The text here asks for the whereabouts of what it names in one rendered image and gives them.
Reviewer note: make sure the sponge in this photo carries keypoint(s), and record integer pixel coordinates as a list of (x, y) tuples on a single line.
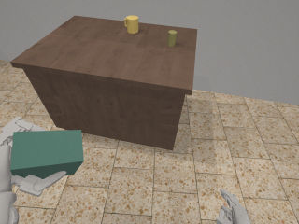
[(44, 153)]

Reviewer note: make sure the table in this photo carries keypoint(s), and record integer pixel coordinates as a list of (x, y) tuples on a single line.
[(94, 76)]

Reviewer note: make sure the right robot hand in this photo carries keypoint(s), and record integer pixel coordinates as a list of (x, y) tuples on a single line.
[(236, 215)]

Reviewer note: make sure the left robot hand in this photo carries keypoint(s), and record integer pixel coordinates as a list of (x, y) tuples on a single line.
[(31, 184)]

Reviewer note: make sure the left robot forearm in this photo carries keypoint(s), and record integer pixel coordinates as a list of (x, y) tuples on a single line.
[(8, 213)]

